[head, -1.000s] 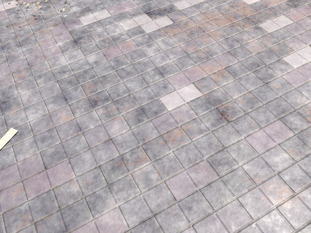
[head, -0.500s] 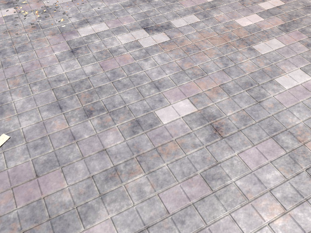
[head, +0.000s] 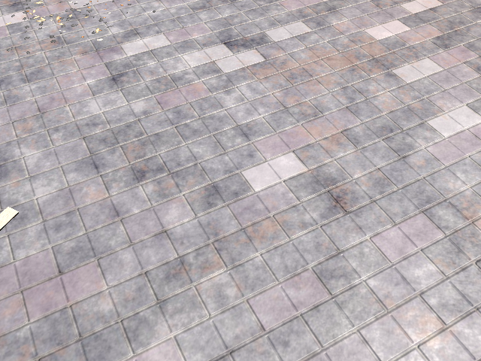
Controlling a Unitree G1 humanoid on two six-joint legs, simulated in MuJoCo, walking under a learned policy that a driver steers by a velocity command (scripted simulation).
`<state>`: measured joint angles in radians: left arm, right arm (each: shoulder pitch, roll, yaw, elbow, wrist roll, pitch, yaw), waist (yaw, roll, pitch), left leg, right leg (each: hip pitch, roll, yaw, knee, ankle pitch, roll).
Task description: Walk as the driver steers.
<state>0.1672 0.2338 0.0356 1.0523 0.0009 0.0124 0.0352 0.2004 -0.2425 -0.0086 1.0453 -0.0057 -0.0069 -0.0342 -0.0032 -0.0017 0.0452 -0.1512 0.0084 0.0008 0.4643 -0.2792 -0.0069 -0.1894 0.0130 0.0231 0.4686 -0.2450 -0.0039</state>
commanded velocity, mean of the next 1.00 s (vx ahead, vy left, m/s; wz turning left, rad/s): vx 0.09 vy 0.00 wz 0.00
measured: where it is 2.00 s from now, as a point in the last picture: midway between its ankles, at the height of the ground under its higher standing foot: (252, 335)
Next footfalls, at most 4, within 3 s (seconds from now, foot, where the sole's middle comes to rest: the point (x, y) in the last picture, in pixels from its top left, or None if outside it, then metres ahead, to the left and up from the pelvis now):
1.36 left None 0.44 0.12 -0.78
1.90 right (289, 283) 0.75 -0.12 -0.78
2.46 left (196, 221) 0.99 0.18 -0.78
2.96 right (206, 148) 1.35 0.16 -0.78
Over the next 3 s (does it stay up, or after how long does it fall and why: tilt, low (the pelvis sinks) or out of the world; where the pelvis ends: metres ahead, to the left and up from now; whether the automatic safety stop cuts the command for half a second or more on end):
stays up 1.16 0.17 -0.02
